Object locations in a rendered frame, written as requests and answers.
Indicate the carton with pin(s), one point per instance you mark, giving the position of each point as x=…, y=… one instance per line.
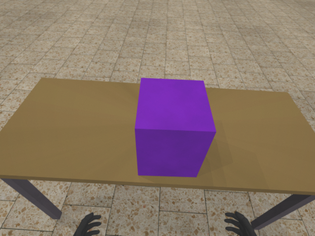
x=174, y=127

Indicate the right robot hand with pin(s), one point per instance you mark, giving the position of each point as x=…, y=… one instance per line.
x=245, y=228

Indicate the table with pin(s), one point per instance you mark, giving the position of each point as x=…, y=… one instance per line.
x=84, y=131

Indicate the left robot hand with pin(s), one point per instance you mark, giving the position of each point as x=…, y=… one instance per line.
x=85, y=226

